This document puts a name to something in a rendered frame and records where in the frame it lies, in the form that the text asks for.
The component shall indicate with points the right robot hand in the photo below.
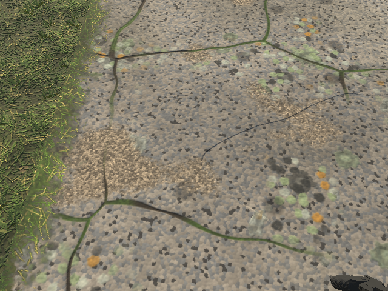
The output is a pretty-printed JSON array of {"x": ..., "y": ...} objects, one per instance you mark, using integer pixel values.
[{"x": 357, "y": 283}]

